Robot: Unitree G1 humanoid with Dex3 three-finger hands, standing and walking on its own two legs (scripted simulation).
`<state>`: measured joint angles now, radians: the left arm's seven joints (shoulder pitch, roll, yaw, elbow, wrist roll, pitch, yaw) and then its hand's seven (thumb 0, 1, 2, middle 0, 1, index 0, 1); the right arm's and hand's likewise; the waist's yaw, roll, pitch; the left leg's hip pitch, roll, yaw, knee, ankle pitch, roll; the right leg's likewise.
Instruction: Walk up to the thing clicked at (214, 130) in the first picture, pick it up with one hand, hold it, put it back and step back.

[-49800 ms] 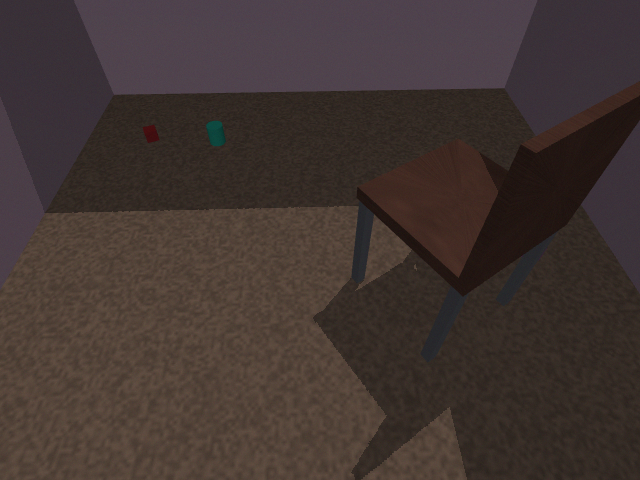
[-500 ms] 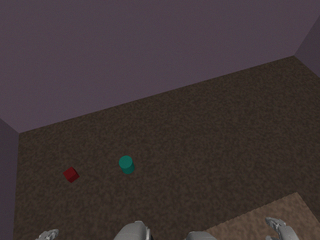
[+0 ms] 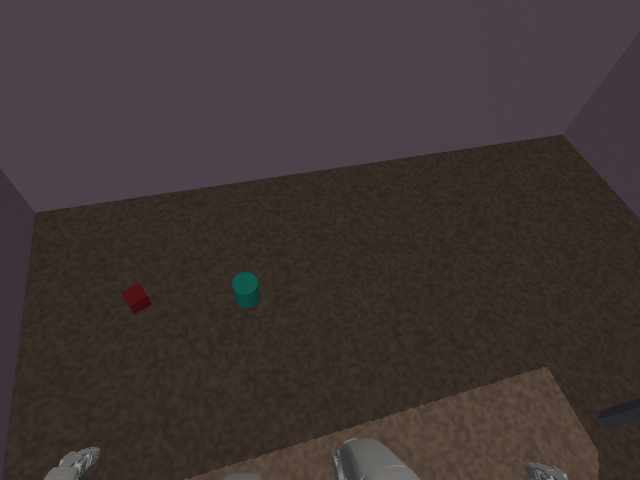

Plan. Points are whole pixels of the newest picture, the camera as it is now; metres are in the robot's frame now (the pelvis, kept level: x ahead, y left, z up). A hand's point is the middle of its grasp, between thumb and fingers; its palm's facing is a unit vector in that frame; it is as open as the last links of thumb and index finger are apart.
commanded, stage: step back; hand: left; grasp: from above
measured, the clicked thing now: (246, 290) +0.71 +0.19 -0.72
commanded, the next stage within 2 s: none
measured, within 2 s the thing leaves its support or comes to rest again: neither
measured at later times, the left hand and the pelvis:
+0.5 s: hand out of the picture -0.06 +0.22 -0.13, palm faces -0.02 -0.90 -0.44, open 7.4 cm; pelvis -0.17 -0.05 -0.01, yaw -1 degrees
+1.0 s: hand out of the picture -0.27 +0.20 -0.17, palm faces -0.04 -0.92 -0.40, open 7.4 cm; pelvis -0.35 -0.08 -0.02, yaw -3 degrees
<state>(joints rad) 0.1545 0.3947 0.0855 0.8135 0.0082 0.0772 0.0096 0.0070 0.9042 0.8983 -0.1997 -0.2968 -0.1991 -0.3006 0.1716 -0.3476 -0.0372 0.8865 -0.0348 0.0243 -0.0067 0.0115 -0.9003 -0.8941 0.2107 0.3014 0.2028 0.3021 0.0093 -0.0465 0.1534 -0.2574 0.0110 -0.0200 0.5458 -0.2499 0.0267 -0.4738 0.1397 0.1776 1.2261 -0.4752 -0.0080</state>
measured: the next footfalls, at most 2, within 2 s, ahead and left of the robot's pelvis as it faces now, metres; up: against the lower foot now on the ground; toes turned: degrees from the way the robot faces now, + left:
right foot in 0.24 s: -0.09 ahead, -0.16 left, +0.00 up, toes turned -1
left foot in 0.60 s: -0.20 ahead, +0.07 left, +0.00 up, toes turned +1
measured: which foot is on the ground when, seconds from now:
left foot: down 0.00-0.28, up 0.30-0.58, down 0.60-1.00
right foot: up 0.00-0.22, down 0.24-0.62, up 0.64-0.96, down 0.98-1.00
